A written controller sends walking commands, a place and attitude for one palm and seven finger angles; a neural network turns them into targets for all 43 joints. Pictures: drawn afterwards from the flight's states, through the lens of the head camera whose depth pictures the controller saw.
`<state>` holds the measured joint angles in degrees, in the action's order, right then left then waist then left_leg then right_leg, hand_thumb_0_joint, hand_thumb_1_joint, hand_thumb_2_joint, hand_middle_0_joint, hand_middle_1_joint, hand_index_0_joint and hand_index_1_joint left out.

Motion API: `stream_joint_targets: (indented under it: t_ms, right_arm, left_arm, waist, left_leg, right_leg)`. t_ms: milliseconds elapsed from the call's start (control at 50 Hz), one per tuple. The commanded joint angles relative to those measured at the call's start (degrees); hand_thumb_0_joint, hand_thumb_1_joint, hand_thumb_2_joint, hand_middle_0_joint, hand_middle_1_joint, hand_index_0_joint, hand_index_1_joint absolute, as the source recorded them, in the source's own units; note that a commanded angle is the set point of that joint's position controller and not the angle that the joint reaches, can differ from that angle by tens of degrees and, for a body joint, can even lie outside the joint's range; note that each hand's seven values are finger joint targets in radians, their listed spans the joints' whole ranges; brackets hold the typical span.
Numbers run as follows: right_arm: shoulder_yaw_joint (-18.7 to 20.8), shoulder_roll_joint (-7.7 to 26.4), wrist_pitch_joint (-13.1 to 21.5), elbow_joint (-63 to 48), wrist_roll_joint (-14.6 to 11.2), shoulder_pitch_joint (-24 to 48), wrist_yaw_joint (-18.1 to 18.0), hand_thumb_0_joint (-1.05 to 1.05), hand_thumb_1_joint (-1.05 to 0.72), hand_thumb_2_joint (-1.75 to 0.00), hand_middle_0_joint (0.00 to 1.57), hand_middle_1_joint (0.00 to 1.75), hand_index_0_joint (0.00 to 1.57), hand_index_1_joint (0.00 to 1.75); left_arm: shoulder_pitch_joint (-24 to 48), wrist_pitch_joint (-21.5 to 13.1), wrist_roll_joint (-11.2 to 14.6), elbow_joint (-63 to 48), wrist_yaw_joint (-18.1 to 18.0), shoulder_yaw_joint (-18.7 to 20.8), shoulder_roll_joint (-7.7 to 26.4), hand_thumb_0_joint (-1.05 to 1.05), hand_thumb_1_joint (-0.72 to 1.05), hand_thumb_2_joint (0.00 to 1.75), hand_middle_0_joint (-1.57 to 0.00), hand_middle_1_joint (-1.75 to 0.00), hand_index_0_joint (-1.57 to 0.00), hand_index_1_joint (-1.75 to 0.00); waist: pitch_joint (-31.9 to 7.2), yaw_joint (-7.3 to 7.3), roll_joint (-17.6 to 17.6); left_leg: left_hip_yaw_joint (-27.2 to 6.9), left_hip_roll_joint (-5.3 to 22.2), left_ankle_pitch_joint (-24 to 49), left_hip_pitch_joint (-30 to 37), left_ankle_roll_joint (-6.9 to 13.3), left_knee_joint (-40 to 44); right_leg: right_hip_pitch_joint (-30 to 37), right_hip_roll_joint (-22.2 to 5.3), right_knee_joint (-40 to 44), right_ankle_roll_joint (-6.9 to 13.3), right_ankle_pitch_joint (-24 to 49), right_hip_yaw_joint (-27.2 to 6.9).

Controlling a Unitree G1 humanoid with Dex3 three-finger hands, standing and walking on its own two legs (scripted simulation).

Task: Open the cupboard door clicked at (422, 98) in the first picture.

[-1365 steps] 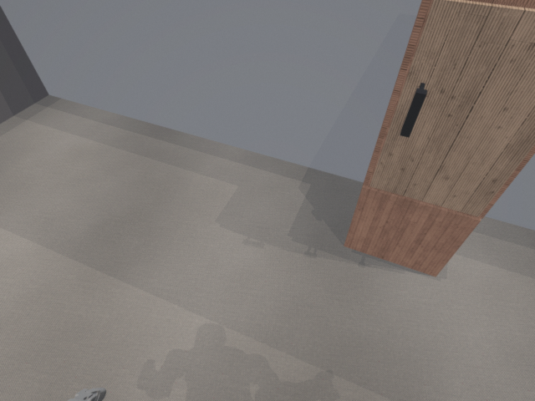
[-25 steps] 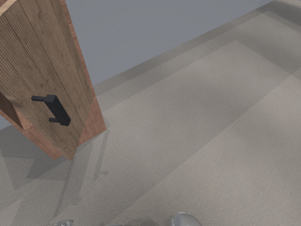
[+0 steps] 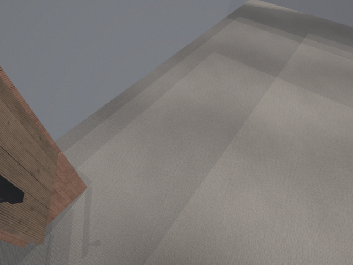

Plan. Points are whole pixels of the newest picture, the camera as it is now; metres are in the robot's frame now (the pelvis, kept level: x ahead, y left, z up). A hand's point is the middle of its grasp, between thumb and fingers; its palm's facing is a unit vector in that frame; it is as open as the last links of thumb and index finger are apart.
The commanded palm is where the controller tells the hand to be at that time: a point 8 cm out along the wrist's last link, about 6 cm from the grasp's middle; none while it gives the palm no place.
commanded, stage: walk to a spot facing it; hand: left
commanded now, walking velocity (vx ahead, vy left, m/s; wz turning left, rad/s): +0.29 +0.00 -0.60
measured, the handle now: out of the picture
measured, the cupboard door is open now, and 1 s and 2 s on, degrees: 47 47 47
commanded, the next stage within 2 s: turn to face it in 1.46 s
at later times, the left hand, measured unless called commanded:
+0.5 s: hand (166, 182) +0.38 +0.06 -0.17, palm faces -0.35 -0.92 -0.20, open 7.4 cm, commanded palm none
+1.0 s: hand (177, 191) +0.35 +0.02 -0.16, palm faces -0.29 -0.94 -0.20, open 7.4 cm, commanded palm none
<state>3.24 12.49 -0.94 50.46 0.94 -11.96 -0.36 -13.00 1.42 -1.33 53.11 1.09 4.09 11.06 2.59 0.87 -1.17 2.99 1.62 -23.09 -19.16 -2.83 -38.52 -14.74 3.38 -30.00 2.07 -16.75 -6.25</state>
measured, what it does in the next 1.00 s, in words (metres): walks ahead, turning right: left foot, then right foot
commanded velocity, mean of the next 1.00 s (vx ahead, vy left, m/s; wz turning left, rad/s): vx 0.35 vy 0.00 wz -0.34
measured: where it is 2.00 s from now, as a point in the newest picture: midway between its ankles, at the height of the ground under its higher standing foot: (242, 175)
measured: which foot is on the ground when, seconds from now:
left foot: up 0.00-0.00, down 0.02-0.46, up 0.48-1.00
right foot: down 0.00-0.02, up 0.04-0.44, down 0.46-1.00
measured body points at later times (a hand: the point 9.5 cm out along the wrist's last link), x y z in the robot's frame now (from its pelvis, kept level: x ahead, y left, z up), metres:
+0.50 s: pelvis +0.16 -0.06 -0.03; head +0.22 -0.09 +0.42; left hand +0.40 +0.11 -0.16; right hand -0.03 -0.22 -0.16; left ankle +0.02 +0.12 -0.69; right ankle +0.21 -0.13 -0.74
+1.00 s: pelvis +0.38 -0.16 -0.01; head +0.42 -0.19 +0.44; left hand +0.36 +0.07 -0.15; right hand +0.44 -0.43 -0.14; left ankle +0.53 -0.11 -0.70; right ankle +0.21 -0.13 -0.73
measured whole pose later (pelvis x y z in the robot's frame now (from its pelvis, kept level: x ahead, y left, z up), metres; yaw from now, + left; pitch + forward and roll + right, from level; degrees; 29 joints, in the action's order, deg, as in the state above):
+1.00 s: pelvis +0.38 -0.16 -0.01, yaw -26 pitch +1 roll +2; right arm 2.3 9.5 0.5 54.6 0.6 -0.5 0.9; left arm -28.0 -4.4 -0.7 64.7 -1.6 1.6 6.8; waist 4.1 4.1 -0.7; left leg 6.7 1.6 -12.2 -32.1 0.2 -43.6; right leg 6.8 5.4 -15.9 6.8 -23.0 -0.5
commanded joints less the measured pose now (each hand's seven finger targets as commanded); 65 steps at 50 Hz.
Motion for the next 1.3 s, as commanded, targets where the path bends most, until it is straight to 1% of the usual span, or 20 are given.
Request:
stream_joint_targets:
  t_ms: [0, 40, 80, 160, 320, 400, 420, 440, 460, 520, 580, 880, 980, 1000, 1020, 1040, 1060, 1100, 1160, 1280]
  right_arm:
    - [2.8, 14.6, 3.27, 0.45, 1.71, -19.43, -1.91, 0.0, -0.9, -0.9, 0.2, 0.3, 0.2, 0.3]
    - [1.59, 11.35, 3.45, -0.99, 1.68, -15.02, -1.63, 0.0, -0.9, -0.9, 0.2, 0.3, 0.2, 0.3]
    - [-0.09, 6.57, 4.18, -1.88, 1.02, -9.63, -1.81, 0.0, -0.9, -0.9, 0.2, 0.3, 0.2, 0.3]
    - [-0.93, 5.31, 5.35, 2.09, 0.65, -16.77, -2.39, 0.0, -0.9, -0.9, 0.2, 0.3, 0.2, 0.3]
    - [-1.18, 4.68, 4.72, 6.01, 1.18, -21.5, -2.15, 0.0, -0.9, -0.9, 0.2, 0.3, 0.2, 0.3]
    - [-0.4, 8.4, 4.45, 5.6, 0.47, -16.07, -1.88, 0.0, -0.9, -0.9, 0.2, 0.3, 0.2, 0.3]
    - [-0.53, 8.07, 4.63, 4.49, -0.43, -13.36, -1.21, 0.0, -0.9, -0.9, 0.2, 0.3, 0.2, 0.3]
    - [-1.09, 3.69, 4.74, 2.73, -1.79, -14.24, -0.94, 0.0, -0.9, -0.9, 0.2, 0.3, 0.2, 0.3]
    - [-0.51, 3.65, 4.6, 0.58, -1.35, -8.98, -1.14, 0.0, -0.9, -0.9, 0.2, 0.3, 0.2, 0.3]
    - [0.15, 3.13, 3.48, 2.75, 0.18, -6.24, -0.89, 0.0, -0.9, -0.9, 0.2, 0.3, 0.2, 0.3]
    - [0.05, 0.48, 1.69, 5.39, 0.66, -11.78, -0.28, 0.0, -0.9, -0.9, 0.2, 0.3, 0.2, 0.3]
    - [-0.13, 0.22, 2.57, -0.48, -0.19, 14.24, 1.42, 0.0, -0.9, -0.9, 0.2, 0.3, 0.2, 0.3]
    - [-0.1, 1.13, 3.7, 3.09, -0.05, 5.41, 0.39, 0.0, -0.9, -0.9, 0.2, 0.3, 0.2, 0.3]
    - [0.42, 2.54, 3.94, 5.69, 0.22, -3.3, -0.29, 0.0, -0.9, -0.9, 0.2, 0.3, 0.2, 0.3]
    - [1.59, 6.61, 4.1, 7.92, 1.16, -12.33, -0.96, 0.0, -0.9, -0.9, 0.2, 0.3, 0.2, 0.3]
    - [2.65, 11.56, 4.36, 9.09, 1.73, -18.58, -1.32, 0.0, -0.9, -0.9, 0.2, 0.3, 0.2, 0.3]
    - [1.93, 10.34, 3.85, 8.72, 0.11, -17.15, -1.01, 0.0, -0.9, -0.9, 0.2, 0.3, 0.2, 0.3]
    - [0.21, 3.43, 4.96, 6.82, 0.41, -8.73, -1.6, 0.0, -0.9, -0.9, 0.2, 0.3, 0.2, 0.3]
    - [-0.9, 0.93, 6.69, 8.07, 0.36, -9.3, -1.88, 0.0, -0.9, -0.9, 0.2, 0.3, 0.2, 0.3]
    - [-1.36, 1.35, 6.38, 11.02, 0.23, -14.74, -1.43, 0.0, -0.9, -0.9, 0.2, 0.3, 0.2, 0.3]
  left_arm:
    - [6.38, -1.77, 0.52, -8.32, 0.7, 1.39, 3.63, 0.0, 0.9, 0.9, -0.2, -0.3, -0.2, -0.3]
    - [9.99, -2.63, -1.05, -8.29, 1.83, 2.33, 5.81, 0.0, 0.9, 0.9, -0.2, -0.3, -0.2, -0.3]
    - [6.01, -2.22, -1.11, -5.32, 2.66, 2.18, 4.71, 0.0, 0.9, 0.9, -0.2, -0.3, -0.2, -0.3]
    - [6.73, -1.72, -0.4, -4.22, 2.74, 0.66, 1.39, 0.0, 0.9, 0.9, -0.2, -0.3, -0.2, -0.3]
    - [17.35, -1.58, -0.09, -5.74, 3.04, -0.48, 0.44, 0.0, 0.9, 0.9, -0.2, -0.3, -0.2, -0.3]
    - [1.17, -2.46, -0.04, -1.36, 2.03, 0.89, 4.03, 0.0, 0.9, 0.9, -0.2, -0.3, -0.2, -0.3]
    - [-8.71, -3.18, -0.17, 1.79, 1.5, 2.06, 7.95, 0.0, 0.9, 0.9, -0.2, -0.3, -0.2, -0.3]
    - [-15.59, -3.61, 0.01, 3.19, 0.42, 3.8, 14.71, 0.0, 0.9, 0.9, -0.2, -0.3, -0.2, -0.3]
    - [-15.34, -3.26, 1.48, 3.46, -0.18, 3.97, 17.85, 0.0, 0.9, 0.9, -0.2, -0.3, -0.2, -0.3]
    - [-2.65, -3.8, 1.08, 0.18, -1.28, 1.14, 8.69, 0.0, 0.9, 0.9, -0.2, -0.3, -0.2, -0.3]
    - [0.46, -5.12, 0.27, 0.44, -1.28, 0.49, 6.57, 0.0, 0.9, 0.9, -0.2, -0.3, -0.2, -0.3]
    - [-18.68, -6.89, 0.33, 9.24, -3.01, -1.15, 3.36, 0.0, 0.9, 0.9, -0.2, -0.3, -0.2, -0.3]
    - [-17.03, -7.27, 0.36, 10.56, -3.22, -0.81, 5.75, 0.0, 0.9, 0.9, -0.2, -0.3, -0.2, -0.3]
    - [-15.28, -7.39, 0.65, 10.13, -3.1, -0.62, 5.92, 0.0, 0.9, 0.9, -0.2, -0.3, -0.2, -0.3]
    - [-14.44, -7.46, 1.27, 9.15, -2.62, -0.7, 4.36, 0.0, 0.9, 0.9, -0.2, -0.3, -0.2, -0.3]
    - [-15.96, -7.66, 2.07, 7.42, -1.92, -1.5, 0.28, 0.0, 0.9, 0.9, -0.2, -0.3, -0.2, -0.3]
    - [-12.48, -7.65, 1.37, 6.46, -2.21, -0.9, 2.15, 0.0, 0.9, 0.9, -0.2, -0.3, -0.2, -0.3]
    - [-8.22, -6.19, 0.12, 6.39, -1.37, -0.32, 1.39, 0.0, 0.9, 0.9, -0.2, -0.3, -0.2, -0.3]
    - [-9.67, -4.01, -0.66, 7.13, -0.26, -0.81, -2.91, 0.0, 0.9, 0.9, -0.2, -0.3, -0.2, -0.3]
    - [-0.45, -2.95, -0.33, 4.68, 0.56, -0.9, -3.02, 0.0, 0.9, 0.9, -0.2, -0.3, -0.2, -0.3]
  waist:
    - [-2.28, -8.92, 22.87]
    - [3.53, -5.98, 7.96]
    - [3.36, -2.33, 9.52]
    - [-1.02, -3.02, 9.17]
    - [4.31, -4.78, 9.86]
    - [-5.33, 4.14, 10.69]
    - [-10.09, 8.94, 6.0]
    - [-17.01, 10.51, -8.89]
    - [-13.91, 9.73, -9.55]
    - [-1.03, 1.57, -0.06]
    - [-1.67, -3.27, -2.08]
    - [3.92, 2.43, -4.28]
    - [-0.69, -3.49, -5.0]
    - [-4.35, -7.57, -4.68]
    - [-8.73, -10.98, -1.03]
    - [-16.54, -10.01, 11.91]
    - [-11.1, -8.35, 5.01]
    - [-0.52, -3.87, 4.83]
    - [0.05, -0.39, 3.43]
    - [2.82, -0.4, 7.71]
  left_leg:
    - [-31.85, 25.22, -19.82, 26.95, 9.03, 28.7]
    - [-29.27, 24.72, -16.21, 14.53, 10.61, 31.09]
    - [-13.12, 18.24, 2.88, 13.78, 6.45, 27.57]
    - [0.31, 15.67, 39.71, 23.41, 5.27, 20.74]
    - [8.94, 16.8, 44.89, 20.63, 7.08, 21.16]
    - [11.85, 17.05, 63.44, 17.67, 5.33, 1.39]
    - [12.78, 14.82, 53.44, 5.84, 3.17, -11.16]
    - [12.26, 5.46, 0.06, -14.04, 0.06, -32.52]
    - [3.87, 2.95, -12.78, -22.58, 0.41, -44.87]
    - [-3.61, 8.79, 3.98, -17.63, 0.67, -40.44]
    - [-2.48, 8.04, 7.47, -11.74, 0.09, -31.0]
    - [2.0, 2.11, 12.34, -23.98, 1.67, -10.83]
    - [7.78, -5.46, 9.53, -1.8, 5.93, 2.93]
    - [5.62, -4.3, 14.12, 11.49, 7.9, 6.74]
    - [-7.69, 5.98, 16.73, 27.12, 12.53, 8.56]
    - [-29.86, 24.59, 25.38, 36.73, 20.87, 13.79]
    - [-31.65, 25.51, 24.64, 28.99, 21.02, 18.54]
    - [-23.76, 21.09, 13.09, 13.41, 15.62, 24.09]
    - [-9.53, 15.45, 24.78, 9.81, 11.93, 25.7]
    - [1.64, 11.76, 34.44, 9.31, 9.05, 26.46]
  right_leg:
    - [-31.84, 2.49, -22.23, -0.34, -19.57, 4.58]
    - [-30.45, -4.89, -35.86, -0.6, -9.1, 3.2]
    - [-29.21, -7.53, -39.88, -1.69, 0.0, 5.18]
    - [-30.48, -6.77, -38.09, -2.13, 2.4, 8.6]
    - [-21.01, -5.1, -14.7, 0.43, 3.79, 15.37]
    - [3.94, -0.17, -7.06, 4.59, 1.38, 17.2]
    - [22.63, -3.08, -3.11, 6.32, 5.15, 13.41]
    - [39.17, -22.18, 2.91, 13.64, 5.91, -14.59]
    - [35.43, -28.88, 10.51, 16.42, 12.66, -26.94]
    - [8.52, -21.66, 14.64, 10.51, 9.75, -12.37]
    - [1.56, -15.81, 17.41, 8.25, 10.1, -3.48]
    - [23.45, -14.68, 13.74, 4.09, 48.89, -3.04]
    - [20.53, -13.3, 0.87, 3.34, 72.13, 0.74]
    - [12.8, -12.42, -8.71, 2.2, 66.97, 1.56]
    - [-2.18, -8.87, -23.53, 0.8, 48.59, 2.94]
    - [-14.86, -1.31, -46.97, 0.22, -3.45, 7.14]
    - [-18.32, -2.31, -53.16, 1.61, -10.45, 2.98]
    - [-22.05, -7.1, -54.22, 0.7, -2.54, 1.9]
    - [-19.85, -8.64, -45.48, -0.79, 1.56, 3.93]
    - [-19.24, -9.81, -25.44, -1.2, 9.76, 9.12]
